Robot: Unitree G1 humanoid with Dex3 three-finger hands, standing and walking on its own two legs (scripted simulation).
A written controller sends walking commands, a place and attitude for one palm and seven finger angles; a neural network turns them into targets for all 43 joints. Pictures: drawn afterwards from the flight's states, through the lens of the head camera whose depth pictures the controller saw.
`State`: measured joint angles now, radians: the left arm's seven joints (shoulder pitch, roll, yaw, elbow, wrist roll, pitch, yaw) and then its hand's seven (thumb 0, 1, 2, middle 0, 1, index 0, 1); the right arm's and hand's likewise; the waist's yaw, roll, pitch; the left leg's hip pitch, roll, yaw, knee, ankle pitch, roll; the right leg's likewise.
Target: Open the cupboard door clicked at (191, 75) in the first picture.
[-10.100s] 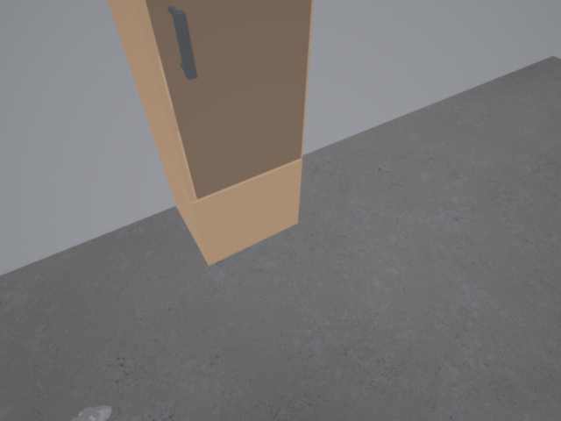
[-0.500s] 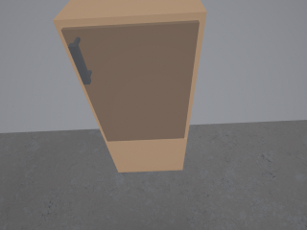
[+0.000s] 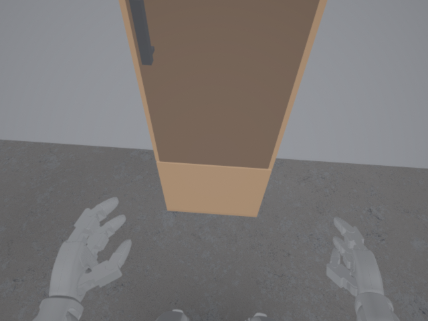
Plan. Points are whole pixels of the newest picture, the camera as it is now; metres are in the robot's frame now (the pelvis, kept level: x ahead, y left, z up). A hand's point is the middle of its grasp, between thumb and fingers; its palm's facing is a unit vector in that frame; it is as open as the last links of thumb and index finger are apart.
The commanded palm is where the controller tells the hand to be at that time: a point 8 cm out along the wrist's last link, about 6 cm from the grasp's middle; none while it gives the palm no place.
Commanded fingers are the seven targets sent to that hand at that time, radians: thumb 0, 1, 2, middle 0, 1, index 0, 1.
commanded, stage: raise the hand with hooked fingers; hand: left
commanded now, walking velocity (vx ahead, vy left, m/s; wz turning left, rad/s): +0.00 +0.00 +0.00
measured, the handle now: (144, 28) +0.65 +0.23 +0.22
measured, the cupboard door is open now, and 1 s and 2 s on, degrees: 0 0 0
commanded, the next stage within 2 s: move the hooked fingers beside the handle in 1.64 s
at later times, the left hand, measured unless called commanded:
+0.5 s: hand (76, 198) +0.26 +0.25 +0.13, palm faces +0.06 -1.00 -0.07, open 11.9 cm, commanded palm +0.23 +0.29 +0.14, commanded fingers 0.00 -0.24 0.41 -0.28 -1.03 -0.28 -1.03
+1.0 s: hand (38, 139) +0.30 +0.28 +0.21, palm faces +0.10 -0.99 -0.06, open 13.9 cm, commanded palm +0.27 +0.32 +0.21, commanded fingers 0.00 -0.50 0.30 -0.30 -1.20 -0.30 -1.20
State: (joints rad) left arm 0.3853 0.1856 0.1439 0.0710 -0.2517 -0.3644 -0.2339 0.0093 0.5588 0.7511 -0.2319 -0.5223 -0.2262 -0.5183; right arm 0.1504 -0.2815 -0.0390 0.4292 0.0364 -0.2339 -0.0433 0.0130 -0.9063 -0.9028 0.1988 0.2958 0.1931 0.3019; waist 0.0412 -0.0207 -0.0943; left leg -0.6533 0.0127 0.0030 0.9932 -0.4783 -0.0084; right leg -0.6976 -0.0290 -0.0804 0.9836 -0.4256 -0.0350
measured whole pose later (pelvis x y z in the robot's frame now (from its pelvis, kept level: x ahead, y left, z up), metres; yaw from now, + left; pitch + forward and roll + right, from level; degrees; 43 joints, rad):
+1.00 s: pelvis +0.02 +0.01 +0.05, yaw +0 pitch -2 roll -1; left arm -0.11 0.41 0.42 0.16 -0.32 0.06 -0.39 -0.01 -0.48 0.31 -0.30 -1.19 -0.30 -1.19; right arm 0.21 -0.25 0.10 0.61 0.06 -0.24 -0.11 0.02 -0.90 -0.90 0.21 0.30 0.20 0.30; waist 0.07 0.05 0.00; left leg -0.22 0.01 0.00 0.58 -0.32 0.01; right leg -0.25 -0.02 -0.09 0.55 -0.26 -0.01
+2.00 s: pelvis +0.01 +0.01 +0.06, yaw +1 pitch -2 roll +0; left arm -0.41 0.47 0.39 0.45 -0.27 0.11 -0.39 -0.01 -0.51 0.30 -0.31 -1.20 -0.30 -1.20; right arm 0.22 -0.27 0.10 0.64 0.08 -0.21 -0.13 0.02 -0.90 -0.90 0.21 0.30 0.20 0.30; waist 0.05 0.04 0.01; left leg -0.23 0.00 -0.01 0.54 -0.29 0.01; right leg -0.25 -0.02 -0.09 0.51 -0.23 -0.02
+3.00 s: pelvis +0.03 +0.03 +0.05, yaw -2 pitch +12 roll -2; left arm -1.05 0.78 0.48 1.28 -0.08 -0.16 -0.43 -0.01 -0.50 0.30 -0.30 -1.20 -0.30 -1.20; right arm 0.43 -0.31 0.06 0.66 0.03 -0.04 -0.07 0.01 -0.90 -0.90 0.21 0.30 0.20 0.30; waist -0.15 0.01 -0.04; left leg -0.53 0.02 0.03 0.66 -0.34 0.02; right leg -0.56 0.00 -0.05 0.58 -0.24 0.00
